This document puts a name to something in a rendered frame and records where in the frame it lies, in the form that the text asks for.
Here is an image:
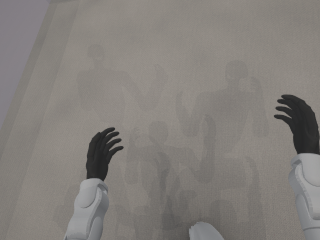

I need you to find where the robot right thigh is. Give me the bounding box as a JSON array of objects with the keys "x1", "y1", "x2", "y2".
[{"x1": 189, "y1": 223, "x2": 224, "y2": 240}]

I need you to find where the robot left hand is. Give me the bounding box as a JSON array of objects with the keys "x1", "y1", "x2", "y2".
[{"x1": 86, "y1": 127, "x2": 124, "y2": 181}]

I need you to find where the robot right hand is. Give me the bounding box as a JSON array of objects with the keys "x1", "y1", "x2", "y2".
[{"x1": 274, "y1": 94, "x2": 320, "y2": 155}]

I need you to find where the left robot forearm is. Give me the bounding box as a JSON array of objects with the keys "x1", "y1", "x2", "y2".
[{"x1": 63, "y1": 178, "x2": 109, "y2": 240}]

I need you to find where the right robot forearm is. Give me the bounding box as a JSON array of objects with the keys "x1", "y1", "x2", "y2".
[{"x1": 288, "y1": 153, "x2": 320, "y2": 240}]

